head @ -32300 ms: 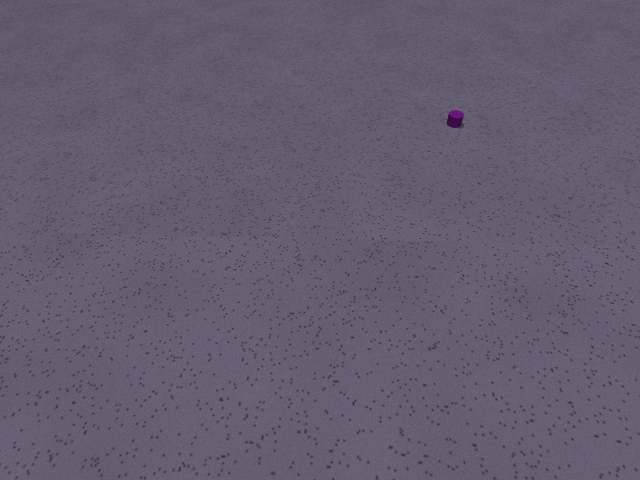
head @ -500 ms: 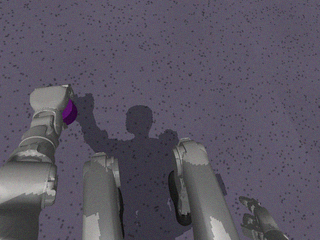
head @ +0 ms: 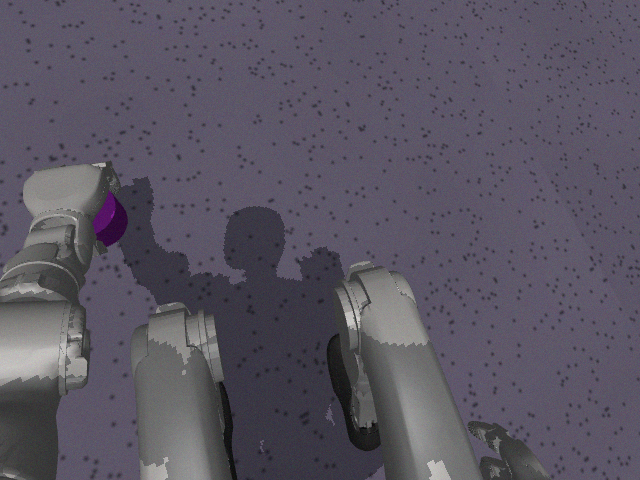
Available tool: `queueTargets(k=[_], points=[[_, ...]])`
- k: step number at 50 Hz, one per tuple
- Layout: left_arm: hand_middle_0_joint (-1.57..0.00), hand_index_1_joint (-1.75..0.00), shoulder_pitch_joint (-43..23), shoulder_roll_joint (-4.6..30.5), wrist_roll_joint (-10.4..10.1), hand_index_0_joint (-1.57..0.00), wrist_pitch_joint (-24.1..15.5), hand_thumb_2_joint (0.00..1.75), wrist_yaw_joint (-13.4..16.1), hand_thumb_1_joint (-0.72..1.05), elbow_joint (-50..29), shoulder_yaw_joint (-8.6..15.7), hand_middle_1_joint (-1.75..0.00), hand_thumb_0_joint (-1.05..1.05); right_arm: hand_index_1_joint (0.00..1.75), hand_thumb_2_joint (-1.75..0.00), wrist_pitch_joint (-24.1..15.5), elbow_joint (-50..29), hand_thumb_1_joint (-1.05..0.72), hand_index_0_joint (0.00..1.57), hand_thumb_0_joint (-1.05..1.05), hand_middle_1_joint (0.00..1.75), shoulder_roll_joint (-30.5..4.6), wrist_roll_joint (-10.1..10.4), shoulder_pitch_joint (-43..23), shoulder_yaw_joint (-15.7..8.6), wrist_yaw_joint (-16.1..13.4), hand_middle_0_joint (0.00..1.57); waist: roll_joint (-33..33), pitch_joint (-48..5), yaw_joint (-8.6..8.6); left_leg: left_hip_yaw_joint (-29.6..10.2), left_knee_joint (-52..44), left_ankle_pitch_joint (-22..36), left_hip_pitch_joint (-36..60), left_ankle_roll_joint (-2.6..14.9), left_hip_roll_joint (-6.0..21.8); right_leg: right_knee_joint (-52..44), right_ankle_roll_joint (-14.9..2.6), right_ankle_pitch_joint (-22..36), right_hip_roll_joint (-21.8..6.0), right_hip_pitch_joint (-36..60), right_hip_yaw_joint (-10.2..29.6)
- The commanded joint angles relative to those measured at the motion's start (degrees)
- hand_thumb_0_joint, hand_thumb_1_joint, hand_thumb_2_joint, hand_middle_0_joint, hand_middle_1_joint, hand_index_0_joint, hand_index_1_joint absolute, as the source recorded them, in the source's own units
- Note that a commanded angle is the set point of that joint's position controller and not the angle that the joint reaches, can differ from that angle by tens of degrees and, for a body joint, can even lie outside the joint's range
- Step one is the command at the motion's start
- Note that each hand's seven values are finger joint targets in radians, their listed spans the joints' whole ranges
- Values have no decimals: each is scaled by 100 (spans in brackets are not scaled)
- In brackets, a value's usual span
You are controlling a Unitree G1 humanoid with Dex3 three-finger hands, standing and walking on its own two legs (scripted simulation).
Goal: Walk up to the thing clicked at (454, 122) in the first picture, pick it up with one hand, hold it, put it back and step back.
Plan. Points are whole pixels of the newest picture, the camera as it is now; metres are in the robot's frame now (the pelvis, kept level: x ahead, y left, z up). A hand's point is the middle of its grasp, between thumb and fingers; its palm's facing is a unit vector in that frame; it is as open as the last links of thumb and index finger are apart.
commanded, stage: crouch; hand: left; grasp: from above
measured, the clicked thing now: (90, 215) +0.48 +0.25 -0.19
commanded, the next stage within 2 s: lower in 0.08 s
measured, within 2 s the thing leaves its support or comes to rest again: neither
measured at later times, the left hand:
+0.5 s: hand (102, 228) +0.46 +0.24 -0.22, palm faces -0.50 -0.06 -0.87, open 10.4 cm
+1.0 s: hand (118, 229) +0.47 +0.23 -0.27, palm faces -0.49 -0.09 -0.87, open 10.4 cm
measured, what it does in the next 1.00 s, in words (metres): stands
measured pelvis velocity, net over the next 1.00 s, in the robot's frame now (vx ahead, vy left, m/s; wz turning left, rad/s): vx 0.01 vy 0.00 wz -0.07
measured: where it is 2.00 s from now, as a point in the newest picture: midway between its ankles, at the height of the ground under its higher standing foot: (290, 434)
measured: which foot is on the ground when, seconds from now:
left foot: down 0.00-1.00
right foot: down 0.00-1.00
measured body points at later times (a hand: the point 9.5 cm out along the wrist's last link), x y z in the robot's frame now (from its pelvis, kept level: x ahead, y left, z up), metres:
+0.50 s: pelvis +0.01 +0.00 -0.02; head +0.26 +0.06 +0.35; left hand +0.49 +0.24 -0.17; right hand +0.04 -0.28 -0.12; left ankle +0.08 +0.13 -0.31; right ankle +0.11 -0.13 -0.31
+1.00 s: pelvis +0.01 +0.00 -0.04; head +0.29 +0.06 +0.31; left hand +0.50 +0.24 -0.22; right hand +0.02 -0.26 -0.13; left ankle +0.08 +0.13 -0.31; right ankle +0.11 -0.13 -0.31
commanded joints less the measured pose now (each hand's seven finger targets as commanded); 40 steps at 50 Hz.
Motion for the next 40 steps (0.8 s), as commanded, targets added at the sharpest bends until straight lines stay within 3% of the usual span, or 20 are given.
queueTargets(k=[1, 3, 6, 7, 14, 15, 19, 21, 23, 24, 27, 33, 34, 35, 36, 37, 39, 40], points=[[-83, -89, -2025, 1402, 59, -86, 9, 94, 339, 49, -804, 181, -92, 0, 30, -90, -90, -137, -90, 20, 0, 30, -1355, 8, 1162, -394, -24, 20, 1311, -4003, -69, 577, -1440, 780, 2603, 284, -50, -1239, -506, 740, 86, 2083, -608], [-84, -90, -1928, 1211, 80, -87, 36, 93, 364, 51, -716, 98, -92, 0, 30, -90, -85, -140, -90, 20, 0, 30, -1354, 11, 1174, -396, 7, 20, 1426, -3951, -100, 542, -1455, 842, 2715, 254, -36, -1171, -527, 808, 89, 1960, -661], [-85, -89, -1967, 1165, 84, -88, 97, 92, 397, 53, -660, 100, -92, 0, 30, -90, -87, -149, -90, 20, 0, 30, -1383, -3, 1216, -386, 37, 20, 1450, -3976, -161, 513, -1402, 1022, 2813, 240, -30, -1099, -520, 1003, 82, 1918, -685], [-85, -89, -1988, 1245, 58, -87, 96, 93, 412, 51, -730, 112, -91, 0, 30, -90, -74, -134, -90, 20, 0, 30, -1380, 17, 1178, -383, 37, 20, 1503, -3964, -104, 550, -1371, 1044, 2702, 262, -32, -1107, -514, 1046, 93, 1976, -662], [-84, -87, -1942, 1212, 10, -86, 57, 91, 384, 47, -208, 60, -89, 0, 30, -90, -105, -131, -90, 20, 0, 30, -1412, -46, 1228, -303, 80, 20, 1095, -3530, -276, 534, -1168, 811, 2176, 336, -24, -1152, -456, 878, 108, 1999, -663], [-85, -87, -2008, 1116, 2, -87, 26, 92, 365, 47, -212, -5, -89, 0, 30, -90, -119, -94, -90, 20, 0, 30, -1398, -70, 1228, -270, 94, 20, 996, -3502, -384, 521, -1108, 798, 2135, 348, -21, -1137, -438, 891, 129, 2074, -682], [-86, -90, -2096, 1393, 96, -88, -91, 94, 453, 49, -338, 144, -92, 0, 30, -90, -170, -121, -90, 20, 0, 30, -1499, -100, 1238, -219, 140, 20, 1406, -3705, -300, 432, -1094, 1025, 2494, 265, -20, -898, -482, 1036, 109, 1868, -768], [-86, -91, -2064, 1326, 194, -89, -128, 92, 533, 52, -107, 116, -94, 0, 30, -90, -213, -156, -91, 20, 0, 30, -1496, -158, 1224, -183, 185, 20, 1489, -3502, -443, 407, -1030, 948, 2509, 239, -6, -807, -487, 983, 107, 1702, -822], [-85, -92, -2178, 1571, 318, -87, -188, 96, 635, 49, -248, 242, -94, 0, 30, -90, -235, -148, -91, 20, 0, 30, -1543, -200, 1239, -153, 217, 20, 1522, -3567, -454, 430, -951, 982, 2452, 256, -21, -804, -466, 1044, 127, 1818, -825], [-85, -91, -2059, 1666, 325, -87, -188, 94, 691, 50, -283, 336, -94, 0, 30, -90, -239, -165, -90, 20, 0, 30, -1542, -212, 1260, -147, 225, 20, 1582, -3677, -382, 450, -929, 1064, 2475, 257, -16, -786, -459, 1123, 123, 1918, -816], [-83, -93, -2073, 1634, 373, -86, -174, 94, 852, 49, -193, 338, -96, 0, 30, -90, -298, -132, -91, 20, 0, 30, -1550, -283, 1211, -104, 310, 20, 1732, -3607, -473, 445, -880, 1040, 2530, 245, -5, -716, -462, 1142, 153, 1797, -853], [-79, -90, -1875, 1805, 311, -81, -61, 95, 1069, 43, -233, 487, -92, 0, 30, -89, -304, -129, -90, 20, 0, 30, -1587, -317, 1187, -85, 406, 20, 1901, -3786, -364, 457, -770, 1198, 2433, 257, 8, -641, -449, 1337, 187, 1932, -834], [-77, -90, -1862, 1597, 307, -80, -1, 93, 1068, 42, 300, 405, -93, 0, 30, -89, -343, -122, -90, 20, 0, 30, -1596, -346, 1204, -47, 436, 20, 1599, -3400, -569, 425, -658, 1080, 2304, 278, 22, -600, -431, 1258, 160, 1706, -888], [-76, -89, -1997, 1457, 285, -79, -19, 91, 1050, 42, 334, 295, -92, 0, 30, -89, -381, -88, -89, 20, 0, 30, -1626, -381, 1201, -38, 478, 20, 1527, -3199, -707, 373, -656, 957, 2160, 289, 32, -601, -426, 1158, 189, 1619, -924], [-75, -89, -2089, 1696, 288, -77, -51, 92, 1077, 39, 42, 407, -92, 0, 30, -89, -376, -90, -89, 20, 0, 30, -1677, -396, 1237, -42, 479, 20, 1617, -3429, -607, 356, -722, 996, 2234, 285, 18, -646, -429, 1191, 203, 1758, -926], [-75, -89, -1936, 1627, 288, -78, -8, 92, 1044, 39, 435, 350, -92, 0, 30, -89, -388, -68, -90, 20, 0, 30, -1644, -385, 1207, -22, 490, 20, 1543, -3251, -649, 346, -645, 915, 2166, 295, 27, -599, -431, 1140, 200, 1701, -934], [-76, -88, -2001, 1910, 244, -78, -59, 93, 1049, 39, 153, 512, -90, 0, 30, -89, -425, -92, -89, 20, 0, 30, -1731, -395, 1277, 8, 509, 20, 1529, -3390, -549, 355, -603, 1016, 2140, 308, 10, -636, -400, 1186, 174, 1879, -917], [-76, -89, -1880, 1739, 216, -79, -41, 91, 1040, 41, 507, 418, -93, 0, 30, -89, -454, -54, -90, 20, 0, 30, -1704, -424, 1244, 55, 535, 20, 1488, -3221, -639, 332, -573, 948, 2082, 298, 18, -562, -411, 1140, 179, 1805, -948]])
